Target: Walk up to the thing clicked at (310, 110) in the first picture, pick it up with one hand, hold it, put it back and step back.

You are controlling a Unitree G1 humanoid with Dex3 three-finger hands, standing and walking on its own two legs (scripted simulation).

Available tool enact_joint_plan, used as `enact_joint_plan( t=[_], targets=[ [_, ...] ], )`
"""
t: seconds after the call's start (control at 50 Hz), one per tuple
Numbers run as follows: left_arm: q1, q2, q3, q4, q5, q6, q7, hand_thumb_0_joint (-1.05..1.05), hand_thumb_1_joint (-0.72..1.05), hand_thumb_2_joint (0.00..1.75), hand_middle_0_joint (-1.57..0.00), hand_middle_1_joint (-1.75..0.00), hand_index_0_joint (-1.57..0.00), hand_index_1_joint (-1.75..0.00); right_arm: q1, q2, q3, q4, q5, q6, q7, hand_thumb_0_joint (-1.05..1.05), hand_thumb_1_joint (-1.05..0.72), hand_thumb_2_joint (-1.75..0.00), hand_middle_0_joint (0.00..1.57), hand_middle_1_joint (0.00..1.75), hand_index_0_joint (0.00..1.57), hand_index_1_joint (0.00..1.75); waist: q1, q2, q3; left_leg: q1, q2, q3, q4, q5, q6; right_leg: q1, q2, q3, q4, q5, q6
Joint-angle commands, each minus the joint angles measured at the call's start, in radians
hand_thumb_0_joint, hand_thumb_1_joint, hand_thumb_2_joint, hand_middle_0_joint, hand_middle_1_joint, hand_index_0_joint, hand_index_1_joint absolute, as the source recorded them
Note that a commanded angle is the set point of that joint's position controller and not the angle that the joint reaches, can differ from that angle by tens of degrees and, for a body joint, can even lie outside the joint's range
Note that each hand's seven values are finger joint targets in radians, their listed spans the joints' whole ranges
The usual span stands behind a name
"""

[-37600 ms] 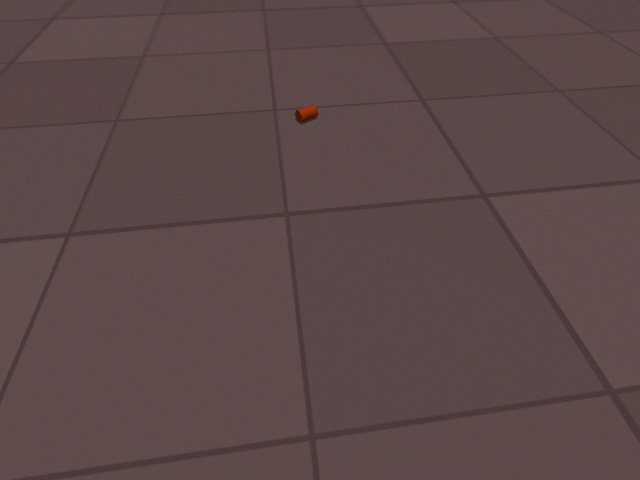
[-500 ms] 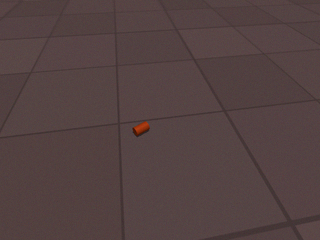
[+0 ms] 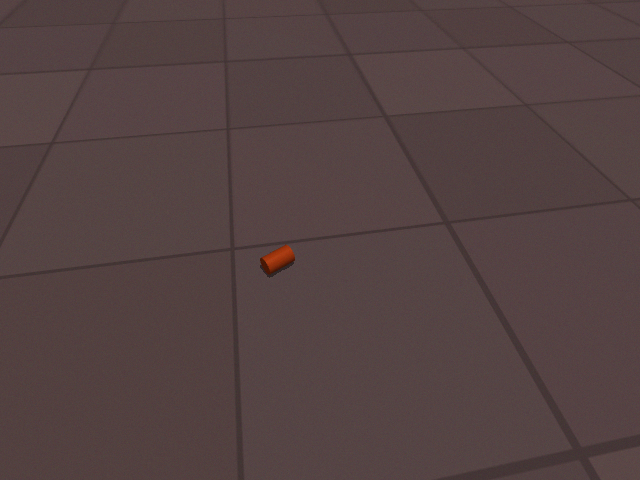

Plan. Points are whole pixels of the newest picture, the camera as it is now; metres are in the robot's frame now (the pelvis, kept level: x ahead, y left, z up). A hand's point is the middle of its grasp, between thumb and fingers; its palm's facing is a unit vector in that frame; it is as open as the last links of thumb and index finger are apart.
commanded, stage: step back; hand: left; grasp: from above
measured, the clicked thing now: (277, 259) +1.07 +0.20 -0.73
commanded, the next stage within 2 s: stand in 0.08 s
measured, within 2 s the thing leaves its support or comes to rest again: neither
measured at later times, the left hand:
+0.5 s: hand out of the picture +0.07 +0.24 -0.14, palm faces -0.02 -0.94 -0.33, open 7.4 cm
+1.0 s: hand out of the picture +0.04 +0.24 -0.15, palm faces -0.04 -0.94 -0.33, open 7.4 cm
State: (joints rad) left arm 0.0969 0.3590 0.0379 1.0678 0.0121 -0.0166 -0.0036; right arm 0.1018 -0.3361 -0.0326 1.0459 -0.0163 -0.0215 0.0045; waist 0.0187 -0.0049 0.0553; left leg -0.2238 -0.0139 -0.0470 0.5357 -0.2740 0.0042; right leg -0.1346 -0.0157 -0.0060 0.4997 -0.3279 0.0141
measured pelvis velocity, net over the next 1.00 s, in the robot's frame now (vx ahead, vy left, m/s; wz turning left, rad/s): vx -0.03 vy -0.01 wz -0.01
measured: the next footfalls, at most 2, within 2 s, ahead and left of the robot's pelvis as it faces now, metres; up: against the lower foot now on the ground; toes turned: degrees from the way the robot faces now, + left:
none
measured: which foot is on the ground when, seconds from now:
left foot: down 0.00-1.00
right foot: down 0.00-1.00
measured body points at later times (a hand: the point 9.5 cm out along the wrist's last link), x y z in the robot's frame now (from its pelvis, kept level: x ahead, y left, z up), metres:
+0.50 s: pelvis -0.02 -0.01 +0.01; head -0.01 -0.01 +0.46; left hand +0.07 +0.29 -0.12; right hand +0.08 -0.30 -0.12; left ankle +0.01 +0.12 -0.73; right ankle -0.04 -0.13 -0.74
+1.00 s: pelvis -0.03 -0.01 +0.01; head -0.02 -0.01 +0.46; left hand +0.04 +0.29 -0.12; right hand +0.02 -0.31 -0.12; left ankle +0.01 +0.12 -0.74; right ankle -0.04 -0.13 -0.74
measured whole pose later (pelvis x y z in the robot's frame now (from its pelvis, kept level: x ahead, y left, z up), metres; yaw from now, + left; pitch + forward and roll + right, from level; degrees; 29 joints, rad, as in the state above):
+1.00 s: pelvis -0.03 -0.01 +0.01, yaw -1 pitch -2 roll +0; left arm 0.13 0.35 0.01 1.15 0.01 -0.01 -0.02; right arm 0.13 -0.35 0.01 1.15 -0.01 -0.01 0.01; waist -0.01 0.01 0.05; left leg -0.17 0.01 -0.04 0.34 -0.13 -0.02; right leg -0.10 0.00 0.00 0.34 -0.20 0.00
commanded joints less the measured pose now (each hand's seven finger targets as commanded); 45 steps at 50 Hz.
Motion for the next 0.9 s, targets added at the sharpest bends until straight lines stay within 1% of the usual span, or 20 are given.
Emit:
enact_joint_plan(
  t=[0.0,0.04,0.06,0.08,0.1,0.14,0.18,0.2,0.22,0.3,0.4,0.42,0.48,0.52,0.54,0.56,0.72,0.78,0.82,0.88],
  targets=[
    [-0.039,0.230,0.046,-0.063,0.002,-0.021,0.019,0.00,0.90,0.90,-0.20,-0.30,-0.20,-0.30,-0.045,-0.210,-0.053,-0.061,-0.003,-0.019,-0.014,0.00,-0.90,-0.90,0.20,0.30,0.20,0.30,0.000,0.006,-0.101,0.005,0.094,-0.057,-0.041,0.313,0.052,0.049,-0.100,0.072,-0.047,0.288,-0.073],
    [-0.051,0.226,0.043,-0.068,0.003,-0.020,0.019,0.00,0.90,0.90,-0.20,-0.30,-0.20,-0.30,-0.056,-0.209,-0.049,-0.063,-0.005,-0.018,-0.013,0.00,-0.90,-0.90,0.20,0.30,0.20,0.30,0.001,0.025,-0.095,0.009,0.099,-0.069,-0.062,0.291,0.054,0.035,-0.102,0.075,-0.050,0.256,-0.072],
    [-0.061,0.192,0.025,-0.047,-0.009,-0.016,0.019,0.00,0.90,0.90,-0.20,-0.30,-0.20,-0.30,-0.063,-0.208,-0.032,-0.055,0.002,-0.019,-0.016,0.00,-0.90,-0.90,0.20,0.30,0.20,0.30,-0.014,0.034,-0.089,0.076,0.134,-0.107,-0.109,0.496,0.048,0.013,-0.099,0.086,-0.064,0.402,-0.046],
    [-0.046,0.190,0.024,-0.046,-0.013,-0.014,0.020,0.00,0.90,0.90,-0.20,-0.30,-0.20,-0.30,-0.057,-0.217,-0.034,-0.050,0.004,-0.020,-0.018,0.00,-0.90,-0.90,0.20,0.30,0.20,0.30,-0.009,0.035,-0.114,0.128,0.142,-0.103,-0.099,0.572,0.045,0.018,-0.094,0.075,-0.073,0.431,-0.036],
    [-0.039,0.193,0.021,-0.041,-0.013,-0.015,0.022,0.00,0.90,0.90,-0.20,-0.30,-0.20,-0.30,-0.046,-0.227,-0.034,-0.040,0.006,-0.022,-0.021,0.00,-0.90,-0.90,0.20,0.30,0.20,0.30,-0.014,0.038,-0.132,0.157,0.145,-0.101,-0.092,0.640,0.048,0.037,-0.089,0.068,-0.074,0.462,-0.030],
    [-0.050,0.202,0.022,-0.036,-0.011,-0.014,0.025,0.00,0.90,0.90,-0.20,-0.30,-0.20,-0.30,-0.060,-0.224,-0.029,-0.035,0.009,-0.021,-0.023,0.00,-0.90,-0.90,0.20,0.30,0.20,0.30,-0.014,0.037,-0.155,0.176,0.142,-0.087,-0.097,0.642,0.039,0.074,-0.096,0.067,-0.091,0.491,-0.030],
    [-0.056,0.194,0.018,-0.024,-0.010,-0.012,0.022,0.00,0.90,0.90,-0.20,-0.30,-0.20,-0.30,-0.061,-0.220,-0.022,-0.029,0.010,-0.018,-0.023,0.00,-0.90,-0.90,0.20,0.30,0.20,0.30,-0.017,0.038,-0.156,0.172,0.142,-0.082,-0.129,0.607,0.035,0.098,-0.089,0.066,-0.105,0.456,-0.024],
    [-0.061,0.199,0.019,-0.023,-0.011,-0.010,0.021,0.00,0.90,0.90,-0.20,-0.30,-0.20,-0.30,-0.084,-0.218,-0.022,-0.030,0.013,-0.014,-0.023,0.00,-0.90,-0.90,0.20,0.30,0.20,0.30,-0.011,0.040,-0.149,0.168,0.136,-0.079,-0.144,0.547,0.028,0.093,-0.094,0.069,-0.132,0.430,-0.028],
    [-0.048,0.194,0.016,-0.016,-0.009,-0.012,0.020,0.00,0.90,0.90,-0.20,-0.30,-0.20,-0.30,-0.093,-0.221,-0.022,-0.030,0.013,-0.015,-0.023,0.00,-0.90,-0.90,0.20,0.30,0.20,0.30,-0.008,0.036,-0.158,0.185,0.137,-0.075,-0.143,0.533,0.028,0.099,-0.098,0.072,-0.146,0.445,-0.025],
    [-0.074,0.200,0.013,-0.001,-0.006,-0.013,0.016,0.00,0.90,0.90,-0.20,-0.30,-0.20,-0.30,-0.102,-0.214,-0.014,-0.015,0.014,-0.012,-0.019,0.00,-0.90,-0.90,0.20,0.30,0.20,0.30,-0.016,0.014,-0.110,0.135,0.128,-0.073,-0.197,0.368,0.017,0.097,-0.103,0.084,-0.194,0.344,-0.026],
    [-0.069,0.196,0.009,0.013,-0.003,-0.015,0.012,0.00,0.90,0.90,-0.20,-0.30,-0.20,-0.30,-0.108,-0.217,-0.009,0.006,0.012,-0.013,-0.013,0.00,-0.90,-0.90,0.20,0.30,0.20,0.30,-0.012,0.007,-0.079,0.125,0.128,-0.077,-0.237,0.253,0.012,0.061,-0.104,0.090,-0.231,0.242,-0.027],
    [-0.074,0.198,0.010,0.012,-0.001,-0.016,0.012,0.00,0.90,0.90,-0.20,-0.30,-0.20,-0.30,-0.104,-0.217,-0.010,0.006,0.010,-0.014,-0.012,0.00,-0.90,-0.90,0.20,0.30,0.20,0.30,-0.016,0.006,-0.087,0.121,0.133,-0.076,-0.236,0.265,0.014,0.076,-0.106,0.090,-0.225,0.257,-0.028],
    [-0.062,0.199,0.010,0.020,-0.002,-0.017,0.011,0.00,0.90,0.90,-0.20,-0.30,-0.20,-0.30,-0.101,-0.217,-0.009,0.014,0.010,-0.013,-0.010,0.00,-0.90,-0.90,0.20,0.30,0.20,0.30,-0.012,0.006,-0.079,0.122,0.129,-0.079,-0.247,0.224,0.011,0.056,-0.106,0.093,-0.243,0.218,-0.028],
    [-0.069,0.205,0.010,0.021,-0.002,-0.018,0.010,0.00,0.90,0.90,-0.20,-0.30,-0.20,-0.30,-0.089,-0.213,-0.007,0.020,0.008,-0.012,-0.008,0.00,-0.90,-0.90,0.20,0.30,0.20,0.30,-0.018,-0.004,-0.054,0.110,0.124,-0.081,-0.257,0.161,0.008,0.030,-0.106,0.100,-0.257,0.156,-0.029],
    [-0.069,0.202,0.009,0.021,-0.001,-0.020,0.010,0.00,0.90,0.90,-0.20,-0.30,-0.20,-0.30,-0.094,-0.218,-0.009,0.021,0.008,-0.013,-0.007,0.00,-0.90,-0.90,0.20,0.30,0.20,0.30,-0.016,-0.003,-0.063,0.119,0.126,-0.081,-0.251,0.171,0.010,0.027,-0.108,0.102,-0.259,0.163,-0.030],
    [-0.069,0.205,0.009,0.022,-0.002,-0.020,0.008,0.00,0.90,0.90,-0.20,-0.30,-0.20,-0.30,-0.071,-0.216,-0.006,0.028,0.008,-0.012,-0.006,0.00,-0.90,-0.90,0.20,0.30,0.20,0.30,-0.024,-0.005,-0.052,0.097,0.124,-0.082,-0.260,0.137,0.010,0.028,-0.107,0.104,-0.265,0.144,-0.029],
    [-0.046,0.204,0.008,0.022,-0.004,-0.020,0.006,0.00,0.90,0.90,-0.20,-0.30,-0.20,-0.30,-0.041,-0.223,-0.004,0.042,0.006,-0.013,-0.006,0.00,-0.90,-0.90,0.20,0.30,0.20,0.30,-0.021,0.010,-0.044,0.076,0.129,-0.093,-0.267,0.111,0.010,0.018,-0.104,0.108,-0.263,0.118,-0.032],
    [-0.030,0.208,0.008,0.024,-0.004,-0.020,0.005,0.00,0.90,0.90,-0.20,-0.30,-0.20,-0.30,-0.044,-0.222,-0.002,0.038,0.006,-0.014,-0.006,0.00,-0.90,-0.90,0.20,0.30,0.20,0.30,-0.017,0.006,-0.057,0.093,0.129,-0.090,-0.259,0.139,0.011,0.014,-0.107,0.108,-0.259,0.136,-0.033],
    [-0.035,0.213,0.008,0.022,-0.004,-0.018,0.006,0.00,0.90,0.90,-0.20,-0.30,-0.20,-0.30,-0.023,-0.226,-0.002,0.045,0.006,-0.011,-0.006,0.00,-0.90,-0.90,0.20,0.30,0.20,0.30,-0.024,0.004,-0.024,0.068,0.123,-0.093,-0.267,0.075,0.008,-0.013,-0.101,0.111,-0.270,0.063,-0.032],
    [-0.030,0.212,0.008,0.019,-0.003,-0.012,0.004,0.00,0.90,0.90,-0.20,-0.30,-0.20,-0.30,-0.020,-0.230,-0.002,0.045,0.003,-0.008,-0.006,0.00,-0.90,-0.90,0.20,0.30,0.20,0.30,-0.023,0.026,-0.018,0.037,0.126,-0.103,-0.281,0.019,0.009,-0.015,-0.097,0.109,-0.257,0.035,-0.037]
  ],
)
